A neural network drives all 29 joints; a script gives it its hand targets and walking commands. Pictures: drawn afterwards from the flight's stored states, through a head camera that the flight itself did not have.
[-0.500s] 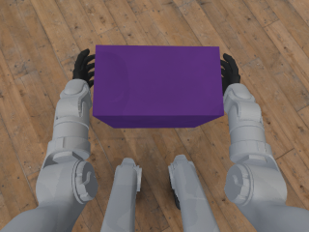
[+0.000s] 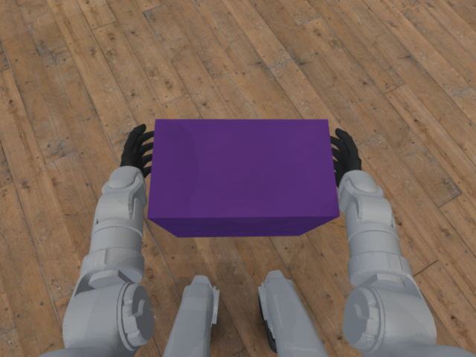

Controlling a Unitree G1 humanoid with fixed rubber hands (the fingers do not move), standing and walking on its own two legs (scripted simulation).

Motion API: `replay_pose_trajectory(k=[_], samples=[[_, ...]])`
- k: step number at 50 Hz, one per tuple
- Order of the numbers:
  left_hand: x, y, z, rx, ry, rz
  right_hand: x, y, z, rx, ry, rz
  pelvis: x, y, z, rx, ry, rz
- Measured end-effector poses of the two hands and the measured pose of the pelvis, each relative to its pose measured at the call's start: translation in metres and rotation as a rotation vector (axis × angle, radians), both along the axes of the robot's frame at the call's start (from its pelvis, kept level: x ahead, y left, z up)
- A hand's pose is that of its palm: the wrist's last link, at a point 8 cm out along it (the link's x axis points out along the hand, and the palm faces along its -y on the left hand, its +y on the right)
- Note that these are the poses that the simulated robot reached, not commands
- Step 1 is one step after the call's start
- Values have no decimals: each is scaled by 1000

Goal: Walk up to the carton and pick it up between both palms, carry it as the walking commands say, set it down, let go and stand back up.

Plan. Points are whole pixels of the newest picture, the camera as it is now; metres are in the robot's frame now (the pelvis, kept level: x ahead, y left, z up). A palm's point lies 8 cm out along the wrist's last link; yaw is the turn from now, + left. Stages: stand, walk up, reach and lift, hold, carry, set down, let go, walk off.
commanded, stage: reach and lift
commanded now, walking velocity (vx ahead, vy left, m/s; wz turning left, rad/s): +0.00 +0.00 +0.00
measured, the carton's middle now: (240, 188) +0.40 -0.01 -0.12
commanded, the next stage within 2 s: none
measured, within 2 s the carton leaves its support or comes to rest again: neither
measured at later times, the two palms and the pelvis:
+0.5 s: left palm (117, 165) +0.40 +0.17 +0.02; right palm (369, 169) +0.38 -0.20 +0.02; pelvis +0.03 +0.00 +0.07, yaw +0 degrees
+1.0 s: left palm (91, 159) +0.38 +0.18 +0.09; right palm (398, 168) +0.36 -0.19 +0.09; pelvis +0.04 +0.00 +0.11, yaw +0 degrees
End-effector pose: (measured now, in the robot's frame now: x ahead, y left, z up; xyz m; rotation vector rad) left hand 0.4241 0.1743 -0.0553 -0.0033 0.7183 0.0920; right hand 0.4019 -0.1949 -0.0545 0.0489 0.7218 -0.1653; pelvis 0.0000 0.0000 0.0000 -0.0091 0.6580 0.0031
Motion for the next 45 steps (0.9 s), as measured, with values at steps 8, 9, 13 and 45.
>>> replay_pose_trajectory(k=[8,9,13,45], samples=[[-6,0,22,0,5,-1,-6,0,22,-3,5,2,11,-1,23,1,-35,-1],[-7,0,25,-1,5,-1,-7,0,25,-4,6,2,13,-1,26,1,-39,-1],[-10,0,36,-1,7,-1,-10,0,37,-5,8,3,18,-1,37,1,-59,-1],[-38,2,133,16,6,-19,-40,1,131,-16,8,10,39,1,106,2,-317,-7]])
